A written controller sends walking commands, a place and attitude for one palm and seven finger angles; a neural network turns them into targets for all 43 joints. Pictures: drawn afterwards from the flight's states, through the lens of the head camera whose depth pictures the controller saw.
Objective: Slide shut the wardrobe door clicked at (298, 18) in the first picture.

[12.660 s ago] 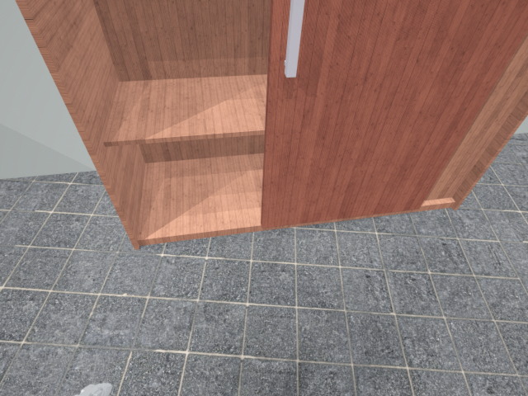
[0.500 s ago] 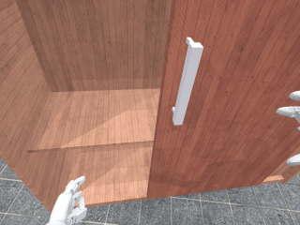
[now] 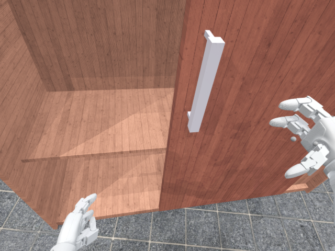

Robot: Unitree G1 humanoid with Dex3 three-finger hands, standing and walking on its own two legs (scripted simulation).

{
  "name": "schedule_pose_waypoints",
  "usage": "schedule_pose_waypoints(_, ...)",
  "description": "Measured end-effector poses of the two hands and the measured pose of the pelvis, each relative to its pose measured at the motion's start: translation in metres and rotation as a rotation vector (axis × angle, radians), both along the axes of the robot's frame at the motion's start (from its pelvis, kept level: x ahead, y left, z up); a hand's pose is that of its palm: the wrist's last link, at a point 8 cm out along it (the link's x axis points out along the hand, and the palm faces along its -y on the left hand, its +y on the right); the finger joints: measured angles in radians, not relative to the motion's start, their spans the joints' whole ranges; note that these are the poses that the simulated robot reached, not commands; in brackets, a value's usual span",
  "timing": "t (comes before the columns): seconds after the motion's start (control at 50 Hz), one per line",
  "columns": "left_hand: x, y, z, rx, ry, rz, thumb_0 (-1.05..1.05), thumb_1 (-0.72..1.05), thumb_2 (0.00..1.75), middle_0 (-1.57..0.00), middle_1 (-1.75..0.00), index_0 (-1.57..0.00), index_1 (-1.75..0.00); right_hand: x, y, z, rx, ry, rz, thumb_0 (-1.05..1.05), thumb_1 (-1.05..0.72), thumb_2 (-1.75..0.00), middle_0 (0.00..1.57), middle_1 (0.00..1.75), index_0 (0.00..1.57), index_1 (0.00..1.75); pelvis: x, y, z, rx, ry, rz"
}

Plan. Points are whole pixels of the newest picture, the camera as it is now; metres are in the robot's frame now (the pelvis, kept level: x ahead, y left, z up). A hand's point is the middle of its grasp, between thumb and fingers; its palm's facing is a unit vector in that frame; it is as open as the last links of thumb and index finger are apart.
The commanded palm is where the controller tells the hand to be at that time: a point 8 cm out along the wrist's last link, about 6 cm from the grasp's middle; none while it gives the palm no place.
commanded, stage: move the hooked fingers beside the handle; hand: right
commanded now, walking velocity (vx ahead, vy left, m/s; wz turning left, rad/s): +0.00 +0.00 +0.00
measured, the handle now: (199, 87) +0.46 -0.06 +0.18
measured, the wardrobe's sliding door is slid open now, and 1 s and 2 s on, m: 0.56 0.56 0.55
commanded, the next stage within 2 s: none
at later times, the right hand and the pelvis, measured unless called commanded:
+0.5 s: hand (270, 112) +0.37 -0.20 +0.19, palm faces -0.08 +0.99 -0.06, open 14.0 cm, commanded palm +0.34 -0.24 +0.19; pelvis +0.01 +0.01 +0.00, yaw +1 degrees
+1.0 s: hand (245, 98) +0.42 -0.16 +0.18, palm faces -0.14 +0.99 -0.02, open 14.0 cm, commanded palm +0.41 -0.21 +0.19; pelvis +0.02 +0.00 +0.00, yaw +2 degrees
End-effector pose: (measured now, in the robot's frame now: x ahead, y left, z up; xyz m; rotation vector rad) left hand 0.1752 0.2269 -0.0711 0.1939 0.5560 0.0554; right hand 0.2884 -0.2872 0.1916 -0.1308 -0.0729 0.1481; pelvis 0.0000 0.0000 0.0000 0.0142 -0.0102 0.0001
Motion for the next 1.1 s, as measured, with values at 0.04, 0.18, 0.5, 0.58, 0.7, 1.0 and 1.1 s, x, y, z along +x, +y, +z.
schedule_pose_waypoints(0.04, 0.0, 0.0, 0.001, -0.001, -0.001, 0.01, 0.01, 0.9, 0.9, -0.2, -0.3, -0.2, -0.3, 0.008, 0.009, 0.008, 0.015, -0.057, 0.02, -0.01, 0.5, -0.3, 0.3, 1.2, 0.3, 1.2, 0.003, 0.0, 0.0, -0.002, 0.001, 0.006)
schedule_pose_waypoints(0.18, -0.002, 0.003, 0.0, -0.027, 0.01, 0.044, 0.01, 0.9, 0.9, -0.2, -0.3, -0.2, -0.3, 0.032, 0.002, 0.019, 0.045, -0.061, -0.056, -0.01, 0.5, -0.3, 0.31, 1.2, 0.31, 1.2, 0.011, 0.002, 0.001, -0.007, 0.01, 0.021)
schedule_pose_waypoints(0.5, 0.002, 0.012, -0.005, 0.006, 0.07, 0.055, 0.01, 0.9, 0.9, -0.2, -0.3, -0.2, -0.3, 0.064, 0.027, 0.004, 0.076, -0.011, -0.059, -0.01, 0.5, -0.3, 0.31, 1.2, 0.31, 1.2, 0.013, 0.008, 0.0, -0.008, 0.019, 0.01)
schedule_pose_waypoints(0.58, 0.0, 0.015, -0.008, -0.002, 0.077, 0.071, 0.01, 0.9, 0.9, -0.2, -0.3, -0.2, -0.3, 0.078, 0.034, -0.003, 0.052, 0.053, -0.047, -0.01, 0.5, -0.3, 0.3, 1.2, 0.3, 1.2, 0.014, 0.008, 0.001, -0.009, 0.031, 0.014)
schedule_pose_waypoints(0.7, -0.007, 0.019, -0.013, 0.004, 0.11, 0.087, 0.01, 0.9, 0.9, -0.2, -0.3, -0.2, -0.3, 0.092, 0.055, -0.001, 0.092, 0.017, 0.011, -0.01, 0.5, -0.3, 0.3, 1.2, 0.3, 1.2, 0.018, 0.007, 0.0, -0.01, 0.038, 0.02)
schedule_pose_waypoints(1.0, -0.033, 0.028, -0.022, 0.028, 0.209, 0.141, 0.01, 0.9, 0.9, -0.2, -0.3, -0.2, -0.3, 0.122, 0.067, -0.007, 0.109, 0.038, -0.005, -0.01, 0.5, -0.3, 0.3, 1.2, 0.3, 1.2, 0.021, 0.005, 0.0, -0.008, 0.053, 0.027)
schedule_pose_waypoints(1.1, -0.04, 0.027, -0.024, 0.032, 0.233, 0.153, 0.01, 0.9, 0.9, -0.2, -0.3, -0.2, -0.3, 0.133, 0.07, -0.007, 0.117, 0.054, -0.009, -0.01, 0.5, -0.3, 0.34, 1.23, 0.32, 1.21, 0.02, 0.003, 0.0, -0.007, 0.06, 0.024)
